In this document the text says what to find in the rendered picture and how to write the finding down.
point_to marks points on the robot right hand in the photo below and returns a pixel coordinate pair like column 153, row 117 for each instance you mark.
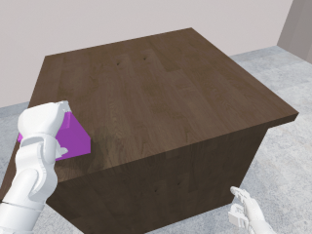
column 241, row 216

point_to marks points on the table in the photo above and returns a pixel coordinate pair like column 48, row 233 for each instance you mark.
column 174, row 123

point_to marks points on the robot left forearm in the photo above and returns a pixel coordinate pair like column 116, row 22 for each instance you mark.
column 34, row 182

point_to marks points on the robot right forearm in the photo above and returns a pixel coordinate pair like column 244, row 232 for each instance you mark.
column 259, row 226

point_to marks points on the robot left hand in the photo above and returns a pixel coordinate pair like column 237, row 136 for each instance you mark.
column 46, row 119

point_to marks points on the sponge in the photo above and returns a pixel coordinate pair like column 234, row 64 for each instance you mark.
column 71, row 136

